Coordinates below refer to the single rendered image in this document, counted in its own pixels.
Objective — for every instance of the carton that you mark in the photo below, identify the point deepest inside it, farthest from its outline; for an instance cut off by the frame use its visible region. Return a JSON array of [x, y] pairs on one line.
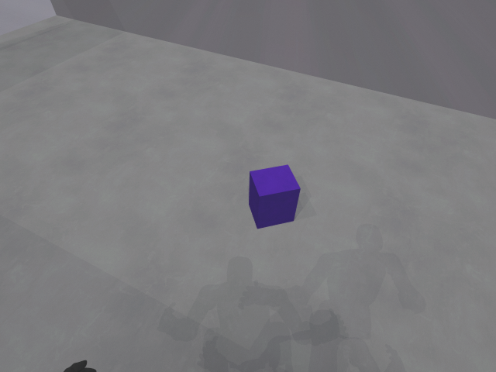
[[273, 196]]

